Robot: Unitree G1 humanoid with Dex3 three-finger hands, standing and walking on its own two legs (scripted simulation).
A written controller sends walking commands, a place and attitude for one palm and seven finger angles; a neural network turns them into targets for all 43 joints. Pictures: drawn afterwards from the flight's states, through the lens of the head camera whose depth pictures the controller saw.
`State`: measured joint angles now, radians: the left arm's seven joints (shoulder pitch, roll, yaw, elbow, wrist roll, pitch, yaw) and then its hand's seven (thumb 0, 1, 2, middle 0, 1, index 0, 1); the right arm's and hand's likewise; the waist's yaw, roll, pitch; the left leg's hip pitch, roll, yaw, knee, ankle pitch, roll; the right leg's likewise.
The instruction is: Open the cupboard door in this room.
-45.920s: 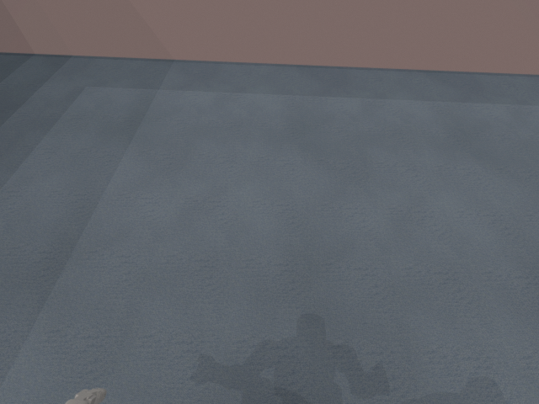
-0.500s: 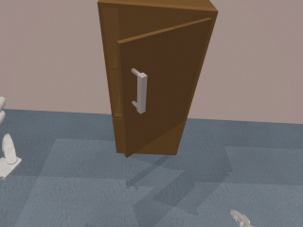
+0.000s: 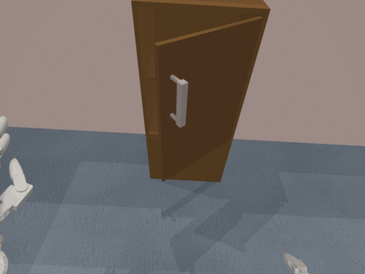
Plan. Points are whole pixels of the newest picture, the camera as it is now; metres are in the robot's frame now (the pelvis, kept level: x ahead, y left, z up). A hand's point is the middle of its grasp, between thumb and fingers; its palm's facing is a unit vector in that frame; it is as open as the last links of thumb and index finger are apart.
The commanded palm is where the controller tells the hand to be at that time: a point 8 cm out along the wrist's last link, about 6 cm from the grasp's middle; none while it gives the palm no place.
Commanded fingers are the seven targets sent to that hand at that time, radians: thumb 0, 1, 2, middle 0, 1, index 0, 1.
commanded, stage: let the arm hang, fingers relaxed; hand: left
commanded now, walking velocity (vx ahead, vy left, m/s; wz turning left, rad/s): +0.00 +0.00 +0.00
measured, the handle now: (177, 101) +0.57 +0.06 +0.08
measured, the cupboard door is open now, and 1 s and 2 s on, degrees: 40 40 40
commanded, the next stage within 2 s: look to check the result in 1.14 s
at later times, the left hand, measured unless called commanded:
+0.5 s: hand out of the picture -0.04 +0.19 -0.17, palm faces +0.10 -0.97 -0.21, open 7.0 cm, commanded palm none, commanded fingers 0.00 0.90 0.90 -0.20 -0.30 -0.20 -0.30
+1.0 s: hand out of the picture -0.03 +0.16 -0.17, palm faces +0.11 -0.98 -0.16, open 7.4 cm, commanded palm none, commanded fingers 0.00 0.90 0.90 -0.20 -0.30 -0.20 -0.30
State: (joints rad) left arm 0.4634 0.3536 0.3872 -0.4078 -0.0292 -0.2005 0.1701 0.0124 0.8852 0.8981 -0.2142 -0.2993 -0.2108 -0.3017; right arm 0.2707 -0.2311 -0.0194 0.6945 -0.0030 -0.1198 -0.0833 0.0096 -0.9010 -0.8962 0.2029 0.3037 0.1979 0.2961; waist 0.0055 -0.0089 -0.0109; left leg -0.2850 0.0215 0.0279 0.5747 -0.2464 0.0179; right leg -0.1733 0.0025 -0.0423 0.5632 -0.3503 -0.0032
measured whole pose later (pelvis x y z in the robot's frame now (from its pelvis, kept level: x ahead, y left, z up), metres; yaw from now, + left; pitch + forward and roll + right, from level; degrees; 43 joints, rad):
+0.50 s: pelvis -0.01 +0.00 +0.01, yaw +3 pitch -2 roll -1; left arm 0.32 0.19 0.02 1.10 0.01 0.02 0.03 -0.03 0.98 0.90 -0.21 -0.30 -0.20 -0.30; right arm 0.26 -0.19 -0.02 1.09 -0.02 0.03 -0.03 -0.01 -0.94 -0.90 0.20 0.30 0.20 0.30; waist 0.00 0.00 0.06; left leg -0.28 -0.01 -0.03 0.47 -0.17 0.01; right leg -0.14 0.01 -0.06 0.43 -0.27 -0.02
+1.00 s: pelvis -0.01 +0.01 +0.01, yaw +3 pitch -2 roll +0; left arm 0.32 0.09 0.01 1.16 0.01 -0.01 0.04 0.00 0.91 0.90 -0.20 -0.30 -0.20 -0.30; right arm 0.31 -0.10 0.00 1.15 -0.02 0.01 -0.03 0.01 -0.91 -0.90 0.20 0.30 0.20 0.30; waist -0.01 0.02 0.02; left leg -0.25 -0.03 -0.01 0.45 -0.17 0.03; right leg -0.14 -0.01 -0.04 0.46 -0.29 0.00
